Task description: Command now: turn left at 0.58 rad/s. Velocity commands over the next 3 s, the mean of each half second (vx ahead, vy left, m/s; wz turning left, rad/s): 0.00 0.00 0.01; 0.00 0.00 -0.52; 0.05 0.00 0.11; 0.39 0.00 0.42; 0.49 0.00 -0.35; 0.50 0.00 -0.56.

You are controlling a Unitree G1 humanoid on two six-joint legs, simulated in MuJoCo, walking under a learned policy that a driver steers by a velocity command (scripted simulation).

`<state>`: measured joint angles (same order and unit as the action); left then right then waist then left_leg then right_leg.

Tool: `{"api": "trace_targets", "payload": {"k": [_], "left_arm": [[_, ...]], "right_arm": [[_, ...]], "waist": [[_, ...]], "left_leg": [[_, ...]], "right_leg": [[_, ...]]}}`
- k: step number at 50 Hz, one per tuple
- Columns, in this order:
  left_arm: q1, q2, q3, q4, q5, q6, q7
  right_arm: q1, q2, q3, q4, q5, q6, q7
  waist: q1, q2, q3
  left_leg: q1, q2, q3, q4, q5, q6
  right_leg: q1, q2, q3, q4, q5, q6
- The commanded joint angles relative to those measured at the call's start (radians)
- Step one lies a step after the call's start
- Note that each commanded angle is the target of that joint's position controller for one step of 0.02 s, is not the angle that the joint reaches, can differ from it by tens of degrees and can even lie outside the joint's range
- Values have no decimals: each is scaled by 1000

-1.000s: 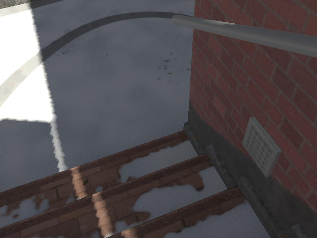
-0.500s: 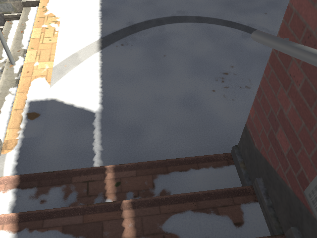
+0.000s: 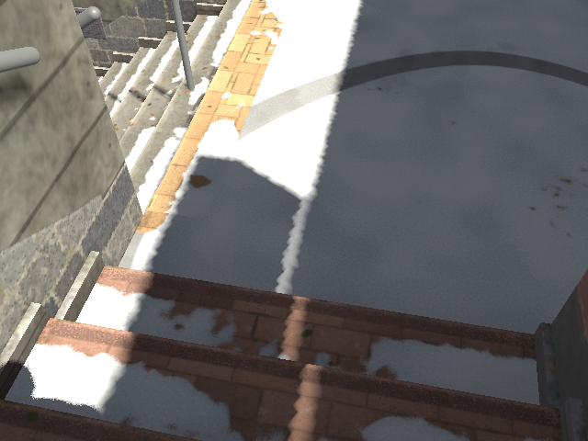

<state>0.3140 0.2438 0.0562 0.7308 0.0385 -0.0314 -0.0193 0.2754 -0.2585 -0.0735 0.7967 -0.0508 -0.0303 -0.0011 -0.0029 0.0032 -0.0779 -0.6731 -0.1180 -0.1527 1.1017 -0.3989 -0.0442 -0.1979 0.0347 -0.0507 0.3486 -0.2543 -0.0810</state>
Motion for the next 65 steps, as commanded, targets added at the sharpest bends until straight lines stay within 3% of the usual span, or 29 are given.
{"api": "trace_targets", "payload": {"k": [1,3,5,8,10,11,12,13,15,19,22,23,25,26,29,36,39,41,43,44,45,46,47,49,50,53,57,61,65], "left_arm": [[-157,125,37,-108,5,-32,-6],[-75,141,37,-86,25,-36,15],[28,136,33,-33,7,-34,-3],[37,55,-4,50,-23,-46,-76],[-85,92,-6,39,-53,-52,-105],[-77,117,2,9,-72,-21,-16],[-18,156,5,28,-60,-5,14],[46,252,45,75,-23,-38,-53],[-4,175,35,34,-53,-43,-77],[36,172,53,17,-1,-49,6],[-48,140,51,-19,8,-44,14],[-62,83,35,-34,11,-44,18],[-137,14,10,-85,12,-36,22],[-82,32,13,-58,18,-29,32],[8,77,31,-5,55,-19,26],[-44,-6,-32,-44,14,38,-94],[-3,32,-26,-44,36,48,-71],[-7,49,-11,-47,48,32,-49],[21,53,11,-35,8,2,-41],[109,104,42,-4,-9,-20,-36],[216,257,78,-7,2,-48,5],[290,309,92,-26,70,-84,-5],[280,238,92,6,79,-93,-13],[96,155,74,-17,-7,-79,-31],[46,166,78,-48,-24,-58,-35],[12,109,57,-47,13,-31,-31],[-17,10,-4,5,-19,-57,-61],[-63,129,-15,-3,-56,-60,-104],[55,268,54,-16,-48,-32,-56]], "right_arm": [[102,-67,-7,-24,-20,-15,19],[86,-82,-2,-54,0,-25,33],[22,-77,0,-92,0,-23,29],[81,-8,4,-16,2,0,66],[70,17,11,-9,-10,12,104],[-182,4,23,-84,43,55,46],[-180,24,30,-91,56,72,12],[-26,-45,18,-61,20,35,31],[-25,-91,-4,-49,20,24,10],[-95,-82,-2,-82,38,5,-42],[-16,-89,-13,-82,42,-7,-51],[34,-108,-24,-89,47,-11,-59],[269,-163,-56,-55,-37,-42,-75],[221,-143,-56,-68,-49,-53,-70],[-19,-104,-64,-145,26,-53,-45],[-49,-170,-105,-172,-39,-51,-71],[-50,-171,-107,-165,-2,-83,-79],[-22,-168,-98,-143,-14,-92,-95],[-17,-170,-91,-107,-27,-96,-99],[6,-124,-76,-93,-34,-95,-86],[35,-1,-44,-193,-59,-95,-66],[-95,-25,-31,-246,-22,-101,-48],[-196,-39,-25,-256,37,-96,-40],[-153,-169,-68,-208,24,-98,-74],[-61,-127,-51,-162,2,-85,-84],[60,-62,-15,-78,-15,-46,-36],[164,-16,8,36,10,-18,69],[50,-42,13,42,43,-29,77],[-77,-119,8,-26,35,-65,-5]], "waist": [[-68,-85,-19],[-22,-51,-5],[23,-57,21],[-32,-80,46],[-67,-137,66],[22,-91,17],[28,-119,30],[-26,-105,92],[-4,-99,54],[40,-61,44],[-16,-65,46],[-35,2,-3],[-136,142,5],[-96,72,42],[11,95,68],[-36,70,75],[-48,70,49],[-66,90,21],[-36,81,4],[-2,-25,-54],[-10,-306,-235],[66,-45,-174],[121,-60,-48],[14,-108,6],[-37,-143,-1],[-69,-71,9],[-72,-66,12],[-18,-97,4],[105,-56,-61]], "left_leg": [[-119,14,49,375,134,-40],[-143,16,34,402,207,-50],[-241,71,38,172,268,-63],[-75,184,27,-223,357,-93],[221,178,147,-230,246,-85],[270,100,208,-372,127,-17],[286,89,204,-408,104,7],[212,163,181,-465,227,-17],[240,191,146,-549,251,-9],[356,159,175,-574,285,115],[552,152,179,-657,268,177],[700,243,85,-700,385,278],[959,595,-273,-863,681,517],[845,611,-200,-902,714,474],[537,454,97,-947,491,325],[447,405,261,-959,240,267],[503,468,223,-856,302,291],[555,511,201,-774,291,270],[518,517,218,-670,182,195],[398,445,289,-497,66,115],[82,237,415,-85,-389,6],[-178,132,143,-52,-439,-10],[-278,132,62,-52,-332,-9],[-167,178,87,15,-209,-17],[-52,185,87,116,-128,-23],[5,138,142,282,124,-14],[118,236,113,7,317,-96],[265,226,155,-224,188,-132],[53,205,127,-335,172,-55]], "right_leg": [[41,-252,76,-39,822,-159],[50,-260,54,-67,717,-201],[192,-287,92,-96,633,-239],[146,-216,72,-44,424,-74],[-167,-173,88,-37,142,8],[-98,-228,68,-40,473,-56],[-43,-226,91,19,650,-89],[8,-279,220,-8,395,-134],[70,-330,345,-13,232,-207],[-26,-298,377,-37,180,-268],[-191,-223,296,-10,106,-217],[-290,-159,230,52,-13,-168],[-636,37,78,481,-444,8],[-620,-4,157,627,-419,48],[-478,-30,75,839,-158,98],[-321,-109,15,569,43,122],[-342,-103,6,490,-26,113],[-333,-91,-15,396,-13,98],[-171,-62,-25,168,153,70],[82,-62,25,46,365,23],[458,-346,408,83,874,-239],[516,-438,605,86,808,-337],[411,-397,560,42,628,-309],[169,-339,410,3,600,-286],[0,-309,383,-6,566,-272],[-210,-242,243,-2,562,-232],[-239,-155,138,99,326,-45],[-210,-228,249,143,303,-1],[178,-337,420,178,380,-204]]}}
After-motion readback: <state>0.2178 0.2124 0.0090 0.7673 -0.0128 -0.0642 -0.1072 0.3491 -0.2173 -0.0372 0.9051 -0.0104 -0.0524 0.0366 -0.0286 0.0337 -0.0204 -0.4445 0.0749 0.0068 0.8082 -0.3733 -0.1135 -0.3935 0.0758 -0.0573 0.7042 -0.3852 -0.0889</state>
